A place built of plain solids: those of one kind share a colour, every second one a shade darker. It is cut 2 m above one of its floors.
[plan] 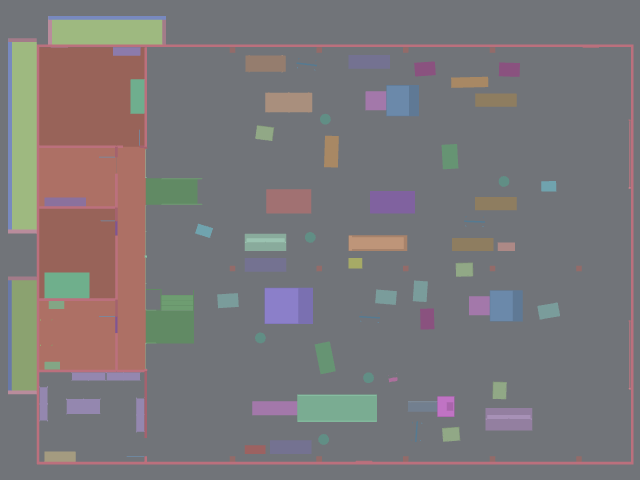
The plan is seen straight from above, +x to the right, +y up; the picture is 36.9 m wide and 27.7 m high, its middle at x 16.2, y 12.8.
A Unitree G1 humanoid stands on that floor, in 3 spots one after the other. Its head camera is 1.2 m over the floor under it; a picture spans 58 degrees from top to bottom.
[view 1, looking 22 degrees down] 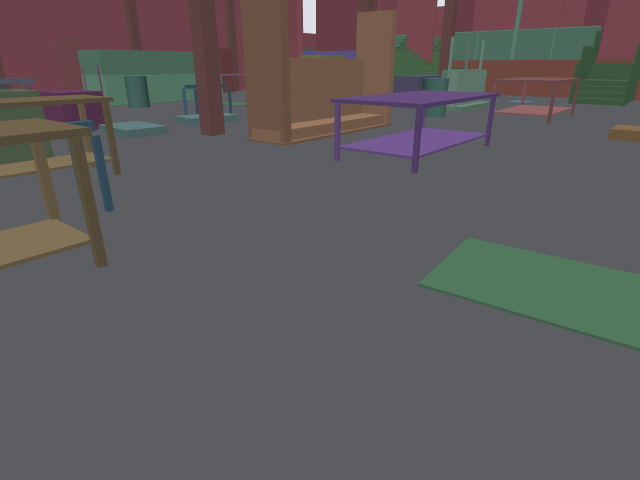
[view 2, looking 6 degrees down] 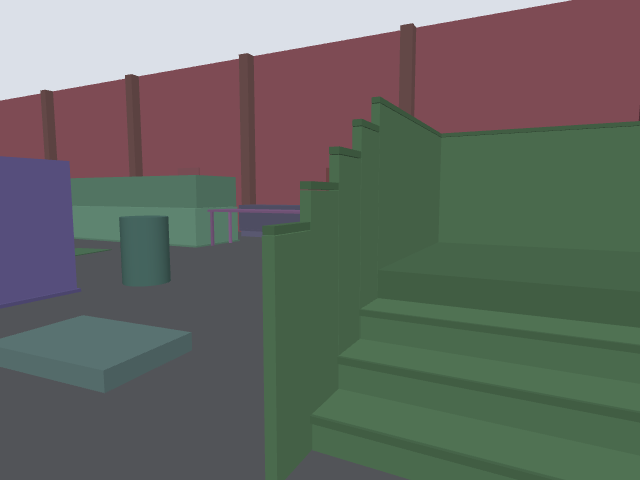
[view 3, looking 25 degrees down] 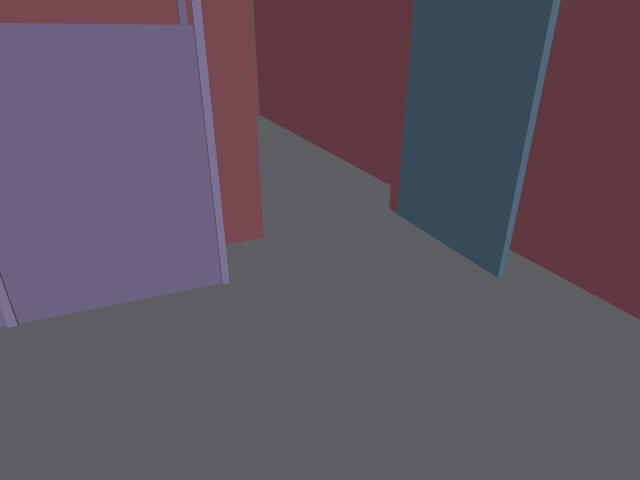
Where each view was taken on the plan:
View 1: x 26.30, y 17.90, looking -141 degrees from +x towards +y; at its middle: ground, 3.20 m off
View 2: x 7.96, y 11.31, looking -63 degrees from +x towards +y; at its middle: flightparts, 2.02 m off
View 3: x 3.53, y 2.04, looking -23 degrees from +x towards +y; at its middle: ground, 2.84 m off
